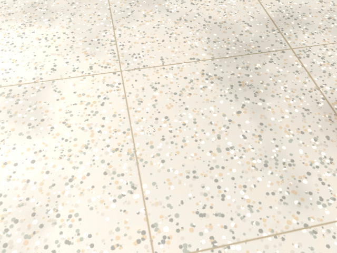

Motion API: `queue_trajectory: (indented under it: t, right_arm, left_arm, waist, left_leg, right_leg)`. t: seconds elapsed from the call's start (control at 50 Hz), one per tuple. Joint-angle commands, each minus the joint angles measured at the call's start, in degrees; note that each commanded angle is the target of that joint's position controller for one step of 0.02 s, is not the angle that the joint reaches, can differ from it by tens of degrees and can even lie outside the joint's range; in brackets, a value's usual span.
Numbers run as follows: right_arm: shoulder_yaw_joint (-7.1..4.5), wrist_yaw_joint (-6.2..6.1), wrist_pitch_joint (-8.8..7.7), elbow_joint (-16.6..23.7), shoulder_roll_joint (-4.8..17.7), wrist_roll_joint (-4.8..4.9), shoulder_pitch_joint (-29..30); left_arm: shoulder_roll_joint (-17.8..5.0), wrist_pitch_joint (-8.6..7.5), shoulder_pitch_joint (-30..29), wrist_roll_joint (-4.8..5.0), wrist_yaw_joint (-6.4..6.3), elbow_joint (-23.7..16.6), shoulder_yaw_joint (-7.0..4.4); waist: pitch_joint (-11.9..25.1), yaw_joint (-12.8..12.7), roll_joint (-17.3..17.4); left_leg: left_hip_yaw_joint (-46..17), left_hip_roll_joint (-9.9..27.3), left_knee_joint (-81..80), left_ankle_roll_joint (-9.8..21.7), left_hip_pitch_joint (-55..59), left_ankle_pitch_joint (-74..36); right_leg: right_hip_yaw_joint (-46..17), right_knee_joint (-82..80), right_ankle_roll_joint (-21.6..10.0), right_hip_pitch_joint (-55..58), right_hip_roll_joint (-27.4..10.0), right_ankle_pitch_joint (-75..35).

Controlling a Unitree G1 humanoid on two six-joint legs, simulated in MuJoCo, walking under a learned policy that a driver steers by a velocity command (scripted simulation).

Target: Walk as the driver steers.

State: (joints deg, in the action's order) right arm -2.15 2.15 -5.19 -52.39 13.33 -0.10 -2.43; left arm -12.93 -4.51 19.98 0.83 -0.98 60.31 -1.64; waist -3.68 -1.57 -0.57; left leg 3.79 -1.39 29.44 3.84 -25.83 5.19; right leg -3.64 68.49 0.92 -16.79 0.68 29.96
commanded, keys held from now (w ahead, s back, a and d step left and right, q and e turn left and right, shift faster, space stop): no key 0.72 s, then q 0.28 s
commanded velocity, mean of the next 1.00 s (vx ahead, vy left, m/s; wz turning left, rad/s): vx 0.04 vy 0.00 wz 0.07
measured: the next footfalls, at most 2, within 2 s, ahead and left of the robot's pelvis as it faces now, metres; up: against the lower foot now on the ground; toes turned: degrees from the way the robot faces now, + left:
right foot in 0.28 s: +0.14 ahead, -0.14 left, +0.00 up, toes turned +0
left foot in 1.58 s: +0.17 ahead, +0.18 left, +0.00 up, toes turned +28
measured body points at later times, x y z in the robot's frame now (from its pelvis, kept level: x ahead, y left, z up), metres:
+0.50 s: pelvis +0.10 -0.01 +0.01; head +0.11 -0.02 +0.46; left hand +0.13 +0.24 -0.13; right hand +0.17 -0.25 -0.14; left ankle +0.11 +0.08 -0.73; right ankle +0.10 -0.14 -0.73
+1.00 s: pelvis +0.10 -0.03 +0.01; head +0.13 -0.04 +0.46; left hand +0.16 +0.25 -0.13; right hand +0.22 -0.29 -0.14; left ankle +0.11 +0.08 -0.73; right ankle +0.10 -0.14 -0.72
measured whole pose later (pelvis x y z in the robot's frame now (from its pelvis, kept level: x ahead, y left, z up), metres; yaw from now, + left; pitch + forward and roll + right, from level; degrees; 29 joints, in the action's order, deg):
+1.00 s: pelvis +0.10 -0.03 +0.01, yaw +6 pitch +1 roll +0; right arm -4.0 -2.8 0.4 -54.5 14.7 0.9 -9.2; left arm -13.2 -0.5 8.6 0.2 -4.1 58.1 -4.3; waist -2.5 0.7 1.4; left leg -2.2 -2.3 31.4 1.6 -17.6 14.6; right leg -0.3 38.6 0.0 -17.4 0.5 23.8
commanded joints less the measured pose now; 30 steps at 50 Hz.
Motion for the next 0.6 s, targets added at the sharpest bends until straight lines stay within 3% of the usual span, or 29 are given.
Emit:
queue_trajectory:
  t: [0.02,0.06,0.1,0.16,0.2,0.26,0.28,0.3,0.32,0.34,0.36,0.44,0.6]
  right_arm:
    - [-0.4,-0.02,-0.51,0.7,4.1,-0.79,-2.4]
    - [0.0,-0.12,-0.75,-0.6,3.5,-1.92,-2.4]
    - [-0.12,-0.79,-0.71,-1.0,4.8,-2.3,-2.0]
    - [-0.6,-1.99,0.48,-1.2,7.0,-1.5,-3.3]
    - [-0.61,-2.53,1.34,-1.6,7.2,-0.99,-3.9]
    - [0.15,-3.0,2.24,-2.3,5.0,-0.03,-4.9]
    - [0.47,-2.94,2.32,-3.1,4.1,-0.02,-7.1]
    - [0.37,-2.84,2.26,-3.3,4.3,-0.27,-8.6]
    - [0.0,-3.11,2.63,-3.3,4.4,-0.13,-10.9]
    - [-0.06,-3.43,2.91,-3.5,5.1,-0.46,-9.8]
    - [-0.06,-3.58,3.16,-3.4,4.7,-0.35,-9.4]
    - [0.04,-3.54,3.42,-4.3,4.0,-0.42,-9.8]
    - [-0.11,-3.44,4.14,-5.5,3.8,0.16,-9.5]
  left_arm:
    - [-4.4,1.02,4.7,-0.31,-1.24,-1.9,-1.62]
    - [-1.4,2.29,6.3,-0.49,-1.68,-1.5,-1.4]
    - [-1.2,3.06,4.2,-0.77,-2.33,-2.5,-1.32]
    - [-3.0,4.29,-0.9,-1.03,-2.57,-3.7,-1.53]
    - [-3.9,4.88,-3.2,-0.88,-2.45,-4.0,-1.87]
    - [-3.6,4.59,-4.3,-1.76,-2.14,-3.2,-1.97]
    - [-4.1,4.41,-4.1,-2.17,-2.13,-3.2,-1.92]
    - [-6.0,4.21,-3.9,-2.02,-2.22,-3.2,-2.11]
    - [-8.7,4.08,-4.9,-1.02,-2.03,-1.8,-3.0]
    - [-5.8,3.66,-5.5,-0.89,-1.72,-1.8,-2.58]
    - [-4.2,3.26,-6.1,-1.25,-1.62,-1.6,-2.17]
    - [-4.2,2.16,-6.4,-0.89,-1.49,-0.7,-2.19]
    - [-4.1,2.74,-5.0,-0.74,-1.63,1.0,-1.94]
  waist:
    - [9.5,-0.2,2.6]
    - [8.7,-2.0,4.3]
    - [8.6,-2.5,5.4]
    - [9.5,-0.6,5.7]
    - [7.5,-0.1,6.1]
    - [3.8,-0.8,3.9]
    - [2.9,-0.5,2.3]
    - [2.1,1.1,-0.5]
    - [0.9,3.6,-7.2]
    - [0.8,2.4,-6.3]
    - [1.7,2.7,-6.1]
    - [4.6,2.3,-3.1]
    - [5.4,1.6,0.1]
  left_leg:
    - [-13.6,15.4,-13.0,10.3,12.0,-27.0]
    - [-9.8,13.6,-14.9,10.8,6.0,-27.9]
    - [-8.1,12.9,-15.7,11.2,4.4,-25.6]
    - [-9.5,12.8,-17.7,10.3,4.6,-5.7]
    - [-11.4,12.8,-19.6,9.3,3.4,9.9]
    - [-11.5,10.3,-18.2,5.5,1.5,22.0]
    - [-11.3,9.0,-17.0,3.4,1.5,23.7]
    - [-9.7,6.5,-14.2,1.7,1.5,22.0]
    - [-5.3,2.8,-13.4,0.6,4.3,18.1]
    - [-4.1,2.5,-10.7,0.0,8.7,15.0]
    - [-3.8,2.5,-9.5,0.1,10.8,12.6]
    - [-3.4,2.9,-6.9,0.7,13.3,3.1]
    - [-3.4,3.3,-4.6,0.4,15.7,-5.7]
  right_leg:
    - [-0.9,1.6,-0.1,-6.8,-6.0,-5.5]
    - [-0.1,-4.8,-0.1,-1.7,-6.2,-7.1]
    - [0.6,-14.4,0.4,-0.6,-6.2,-8.0]
    - [1.2,-24.4,0.7,1.5,-6.0,-12.9]
    - [1.8,-28.6,0.5,2.6,-5.4,-15.4]
    - [3.1,-39.5,-1.1,6.9,-4.5,-19.5]
    - [1.2,-43.3,-1.9,8.1,-6.3,-22.1]
    - [-0.5,-44.3,-2.9,8.1,-8.3,-23.9]
    - [-0.3,-44.6,-3.9,2.6,-6.7,-15.3]
    - [0.0,-46.4,-3.4,-0.8,-5.8,-11.9]
    - [0.0,-47.3,-2.5,-1.5,-5.8,-12.2]
    - [0.9,-45.0,-1.7,2.5,-5.1,-23.0]
    - [2.0,-42.9,-2.0,4.8,-4.2,-29.4]
Keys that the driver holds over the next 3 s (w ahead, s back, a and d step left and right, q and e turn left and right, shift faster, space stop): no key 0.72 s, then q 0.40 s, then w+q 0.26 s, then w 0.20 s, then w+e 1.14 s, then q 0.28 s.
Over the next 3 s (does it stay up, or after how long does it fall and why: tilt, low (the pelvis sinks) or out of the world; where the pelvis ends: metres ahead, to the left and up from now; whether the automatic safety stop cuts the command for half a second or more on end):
stays up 0.82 0.20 0.01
